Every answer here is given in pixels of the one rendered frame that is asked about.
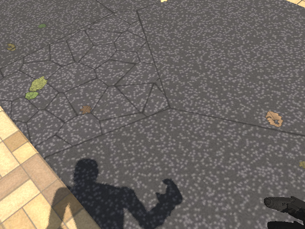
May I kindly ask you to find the right robot hand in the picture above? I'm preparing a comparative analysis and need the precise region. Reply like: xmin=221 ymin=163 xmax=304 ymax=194
xmin=264 ymin=196 xmax=305 ymax=229

